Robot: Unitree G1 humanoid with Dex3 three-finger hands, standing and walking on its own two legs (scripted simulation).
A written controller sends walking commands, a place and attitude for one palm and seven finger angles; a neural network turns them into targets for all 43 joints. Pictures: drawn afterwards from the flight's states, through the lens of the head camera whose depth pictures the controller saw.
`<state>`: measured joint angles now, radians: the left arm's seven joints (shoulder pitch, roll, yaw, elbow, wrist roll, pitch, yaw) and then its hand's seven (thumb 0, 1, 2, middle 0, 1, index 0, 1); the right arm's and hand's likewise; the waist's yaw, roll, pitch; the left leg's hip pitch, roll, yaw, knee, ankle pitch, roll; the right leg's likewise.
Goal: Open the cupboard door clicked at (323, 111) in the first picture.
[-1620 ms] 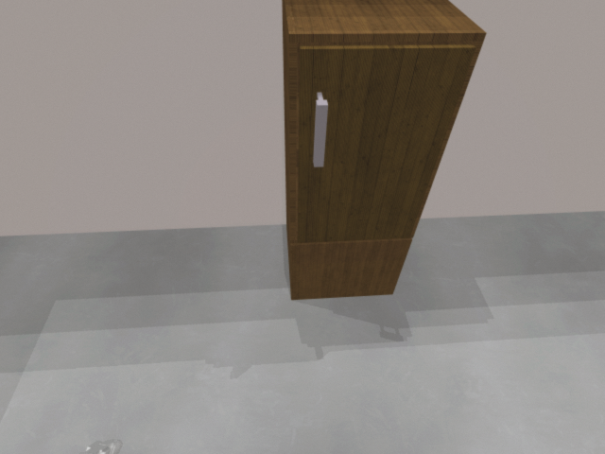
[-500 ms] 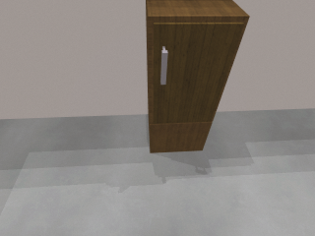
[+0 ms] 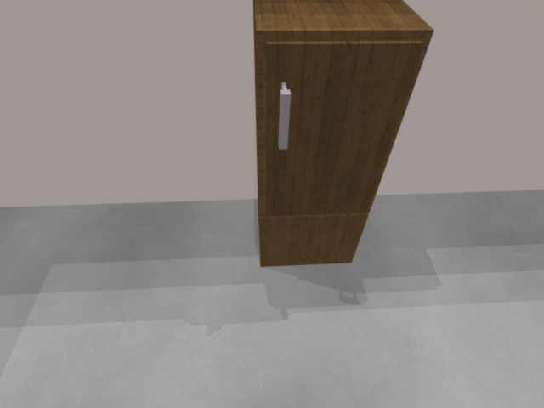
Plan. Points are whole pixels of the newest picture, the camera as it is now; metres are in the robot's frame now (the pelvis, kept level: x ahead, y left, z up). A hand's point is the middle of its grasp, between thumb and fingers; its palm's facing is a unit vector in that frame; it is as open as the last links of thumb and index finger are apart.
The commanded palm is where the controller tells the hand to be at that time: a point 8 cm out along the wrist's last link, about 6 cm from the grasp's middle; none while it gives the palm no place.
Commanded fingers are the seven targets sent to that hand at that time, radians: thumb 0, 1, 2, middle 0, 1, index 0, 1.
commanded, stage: turn to face it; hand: left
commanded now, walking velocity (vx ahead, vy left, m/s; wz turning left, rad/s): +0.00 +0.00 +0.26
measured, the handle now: (283, 116) +0.78 +0.02 +0.01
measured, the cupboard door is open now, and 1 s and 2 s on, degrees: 0 0 0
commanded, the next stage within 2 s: take the last steps up to it in 0.06 s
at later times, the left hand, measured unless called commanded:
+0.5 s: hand out of the picture +0.01 +0.16 -0.19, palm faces +0.00 -0.98 -0.18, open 7.4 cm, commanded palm none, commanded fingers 0.00 0.90 0.90 -0.20 -0.30 -0.20 -0.30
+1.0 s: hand out of the picture +0.10 +0.03 -0.19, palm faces +0.13 -0.99 -0.10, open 7.4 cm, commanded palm none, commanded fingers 0.00 0.90 0.90 -0.20 -0.30 -0.20 -0.30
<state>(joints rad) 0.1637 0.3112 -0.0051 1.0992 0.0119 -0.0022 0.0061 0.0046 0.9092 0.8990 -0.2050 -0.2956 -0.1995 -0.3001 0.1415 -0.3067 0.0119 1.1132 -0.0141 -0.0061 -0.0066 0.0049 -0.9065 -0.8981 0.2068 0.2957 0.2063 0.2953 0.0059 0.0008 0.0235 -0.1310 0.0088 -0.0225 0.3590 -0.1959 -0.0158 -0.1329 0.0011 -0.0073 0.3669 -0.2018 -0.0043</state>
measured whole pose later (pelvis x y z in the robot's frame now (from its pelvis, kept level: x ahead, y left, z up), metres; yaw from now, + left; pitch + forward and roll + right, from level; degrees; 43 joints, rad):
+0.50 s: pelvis +0.04 -0.02 -0.01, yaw +0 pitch +0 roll +1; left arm 0.36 0.21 0.03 1.13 0.03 0.03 -0.02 0.01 0.91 0.90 -0.20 -0.30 -0.20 -0.30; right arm 0.34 -0.13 -0.01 1.12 -0.03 -0.02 -0.02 0.00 -0.91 -0.90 0.21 0.30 0.21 0.30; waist -0.02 -0.05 -0.01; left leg -0.16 0.02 -0.02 0.49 -0.33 -0.03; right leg -0.30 0.00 -0.04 0.74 -0.45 -0.03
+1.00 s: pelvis +0.21 -0.09 -0.02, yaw +2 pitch +0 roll -1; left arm 0.47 0.07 0.01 1.16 0.03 -0.05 0.03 0.00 0.91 0.90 -0.20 -0.30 -0.20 -0.30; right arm 0.10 -0.12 -0.04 1.04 -0.03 -0.02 -0.02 0.00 -0.91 -0.90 0.20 0.29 0.20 0.29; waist 0.03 -0.01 0.03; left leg -0.53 0.07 0.15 0.80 -0.28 0.04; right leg 0.05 0.13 -0.11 0.34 -0.39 -0.12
